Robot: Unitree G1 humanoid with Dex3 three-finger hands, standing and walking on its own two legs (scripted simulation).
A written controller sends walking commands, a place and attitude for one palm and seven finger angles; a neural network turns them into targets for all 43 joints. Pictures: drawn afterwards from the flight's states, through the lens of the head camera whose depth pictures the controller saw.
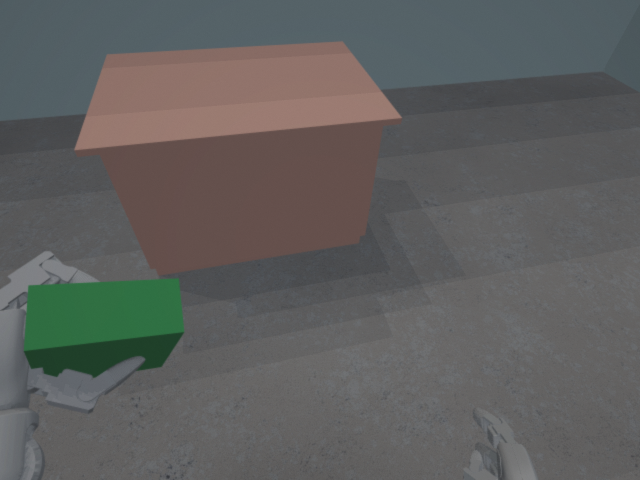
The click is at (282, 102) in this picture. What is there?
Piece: table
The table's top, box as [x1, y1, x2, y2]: [74, 41, 401, 156]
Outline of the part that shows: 401,117 342,41 107,54 74,150 77,156 396,124 400,123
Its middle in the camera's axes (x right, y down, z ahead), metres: -0.28 -0.53 +1.34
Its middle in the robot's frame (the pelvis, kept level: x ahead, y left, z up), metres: +1.34 +0.36 -0.13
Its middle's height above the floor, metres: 0.65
